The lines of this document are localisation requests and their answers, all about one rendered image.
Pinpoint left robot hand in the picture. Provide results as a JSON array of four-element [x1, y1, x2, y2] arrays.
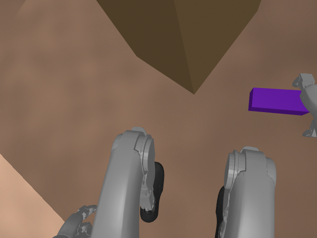
[[57, 205, 97, 238]]

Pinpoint right robot foot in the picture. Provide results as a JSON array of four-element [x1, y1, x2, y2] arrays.
[[215, 186, 225, 238]]

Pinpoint left robot foot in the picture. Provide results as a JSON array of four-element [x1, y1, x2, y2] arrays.
[[140, 162, 164, 223]]

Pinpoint right robot hand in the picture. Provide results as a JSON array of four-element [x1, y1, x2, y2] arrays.
[[292, 73, 317, 137]]

